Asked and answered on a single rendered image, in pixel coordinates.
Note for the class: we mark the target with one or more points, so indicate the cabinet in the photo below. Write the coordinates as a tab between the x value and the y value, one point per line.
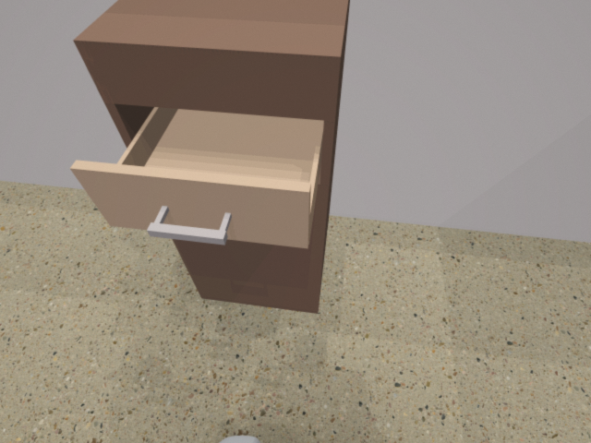
282	58

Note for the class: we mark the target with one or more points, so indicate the handle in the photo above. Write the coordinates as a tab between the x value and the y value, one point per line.
218	237

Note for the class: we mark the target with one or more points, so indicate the drawer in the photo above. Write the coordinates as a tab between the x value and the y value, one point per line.
264	170

